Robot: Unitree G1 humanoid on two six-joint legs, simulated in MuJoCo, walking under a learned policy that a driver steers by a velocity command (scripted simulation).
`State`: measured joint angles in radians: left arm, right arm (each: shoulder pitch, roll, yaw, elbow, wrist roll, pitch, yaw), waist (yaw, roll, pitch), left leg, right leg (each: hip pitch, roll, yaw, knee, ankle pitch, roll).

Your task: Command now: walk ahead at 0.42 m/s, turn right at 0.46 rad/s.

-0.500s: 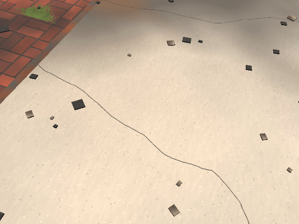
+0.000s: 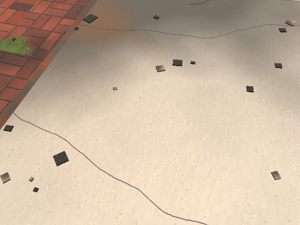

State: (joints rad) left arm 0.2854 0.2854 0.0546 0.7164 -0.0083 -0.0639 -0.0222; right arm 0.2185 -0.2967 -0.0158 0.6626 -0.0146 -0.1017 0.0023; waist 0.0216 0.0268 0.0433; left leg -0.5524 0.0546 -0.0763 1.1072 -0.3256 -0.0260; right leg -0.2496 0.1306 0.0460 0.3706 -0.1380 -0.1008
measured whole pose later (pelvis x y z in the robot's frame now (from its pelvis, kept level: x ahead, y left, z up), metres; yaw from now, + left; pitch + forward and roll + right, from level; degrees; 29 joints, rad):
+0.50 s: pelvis +0.18 +0.06 +0.00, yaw -19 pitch +1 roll +0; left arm 0.23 0.33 0.08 0.66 -0.01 0.07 0.04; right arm 0.13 -0.25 -0.03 0.67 -0.03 -0.01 -0.03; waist 0.00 -0.03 0.08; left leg -0.34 0.01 0.08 0.43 -0.10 0.04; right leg -0.53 -0.03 0.04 1.06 -0.41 0.09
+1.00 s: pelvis +0.18 +0.02 -0.01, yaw -25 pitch +0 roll +0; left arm 0.12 0.21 0.01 0.69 0.02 0.02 0.02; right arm 0.21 -0.28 -0.05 0.79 0.01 0.04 -0.01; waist -0.02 0.03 0.02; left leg -0.30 0.05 0.00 0.69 -0.37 -0.07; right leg -0.24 0.03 -0.04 0.51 -0.27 -0.05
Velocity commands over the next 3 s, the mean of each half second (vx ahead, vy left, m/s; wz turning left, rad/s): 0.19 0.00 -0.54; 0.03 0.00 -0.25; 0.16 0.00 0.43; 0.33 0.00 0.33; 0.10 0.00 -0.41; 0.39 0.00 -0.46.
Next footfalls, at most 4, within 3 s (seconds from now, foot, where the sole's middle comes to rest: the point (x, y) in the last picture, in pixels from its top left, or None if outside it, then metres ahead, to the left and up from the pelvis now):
0.24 left None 0.32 0.13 -0.78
0.68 right None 0.18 -0.09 -0.78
1.04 left None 0.26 0.13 -0.78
1.34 right None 0.17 -0.11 -0.78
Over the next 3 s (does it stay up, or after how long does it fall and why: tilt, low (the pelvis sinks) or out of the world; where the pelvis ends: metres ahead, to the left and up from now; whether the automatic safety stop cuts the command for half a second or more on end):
stays up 0.68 -0.03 0.00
